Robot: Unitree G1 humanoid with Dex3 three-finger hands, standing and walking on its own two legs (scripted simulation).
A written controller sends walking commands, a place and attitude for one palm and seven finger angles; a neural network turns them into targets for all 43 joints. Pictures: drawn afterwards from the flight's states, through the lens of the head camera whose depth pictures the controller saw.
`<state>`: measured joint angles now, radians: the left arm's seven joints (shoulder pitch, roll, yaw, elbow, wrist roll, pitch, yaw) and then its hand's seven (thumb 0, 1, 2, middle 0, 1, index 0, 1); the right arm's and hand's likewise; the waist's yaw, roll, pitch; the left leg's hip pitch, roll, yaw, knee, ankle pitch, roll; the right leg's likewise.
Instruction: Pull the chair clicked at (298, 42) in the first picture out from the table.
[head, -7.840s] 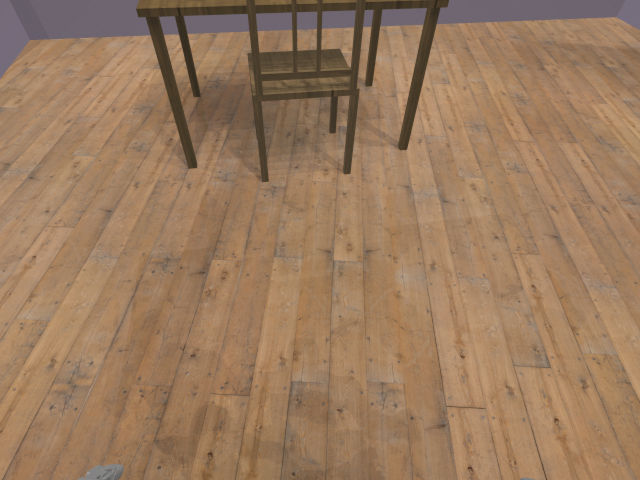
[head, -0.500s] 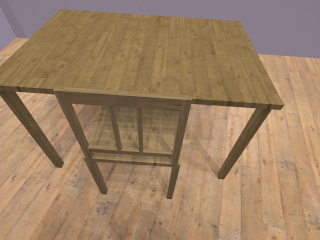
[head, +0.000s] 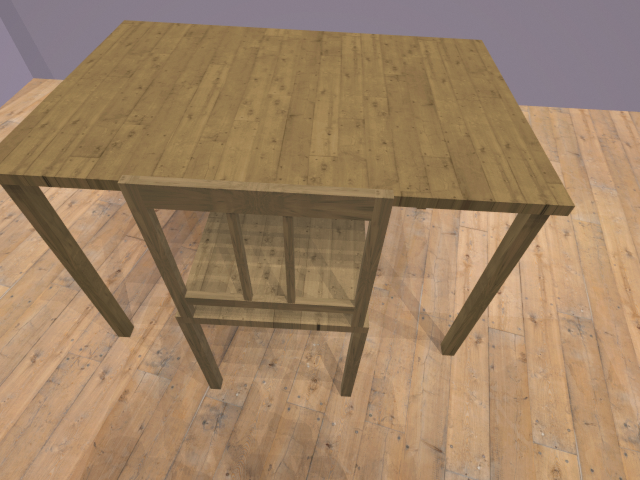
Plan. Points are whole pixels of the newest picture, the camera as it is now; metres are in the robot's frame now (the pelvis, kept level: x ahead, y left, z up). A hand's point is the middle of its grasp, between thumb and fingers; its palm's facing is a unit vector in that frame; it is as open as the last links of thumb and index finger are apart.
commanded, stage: look again from close up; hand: left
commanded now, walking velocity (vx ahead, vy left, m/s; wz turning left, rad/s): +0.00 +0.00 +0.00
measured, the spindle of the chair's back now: (241, 259) +0.50 +0.18 -0.10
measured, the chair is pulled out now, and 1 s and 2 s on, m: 0.00 0.00 0.00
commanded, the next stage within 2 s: shuffle to correct the standing spot in 0.02 s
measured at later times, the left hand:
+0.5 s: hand out of the picture -0.01 +0.16 -0.18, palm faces +0.03 -0.99 -0.15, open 7.4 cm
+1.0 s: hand out of the picture +0.08 +0.18 -0.16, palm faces +0.01 -0.96 -0.30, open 7.4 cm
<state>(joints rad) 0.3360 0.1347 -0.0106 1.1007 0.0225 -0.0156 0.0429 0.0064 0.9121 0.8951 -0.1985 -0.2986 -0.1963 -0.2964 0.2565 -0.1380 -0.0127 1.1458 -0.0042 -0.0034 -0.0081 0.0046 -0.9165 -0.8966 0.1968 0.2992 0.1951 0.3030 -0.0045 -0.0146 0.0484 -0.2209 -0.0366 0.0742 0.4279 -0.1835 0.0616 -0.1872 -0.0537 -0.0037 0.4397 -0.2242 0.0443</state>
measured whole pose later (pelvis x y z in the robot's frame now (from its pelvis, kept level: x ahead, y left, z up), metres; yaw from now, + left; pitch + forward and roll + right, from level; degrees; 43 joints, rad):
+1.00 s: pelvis +0.03 -0.03 -0.01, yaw +0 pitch -1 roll +1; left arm 0.24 0.22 0.00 0.97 0.01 -0.01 0.05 0.01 0.92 0.89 -0.20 -0.30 -0.20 -0.30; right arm 0.21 -0.20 -0.04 1.02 -0.01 0.00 -0.01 0.00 -0.91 -0.90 0.20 0.30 0.20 0.30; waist -0.01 0.02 0.05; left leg -0.23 0.00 0.05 0.51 -0.26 0.02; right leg -0.19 -0.02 -0.03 0.53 -0.32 0.00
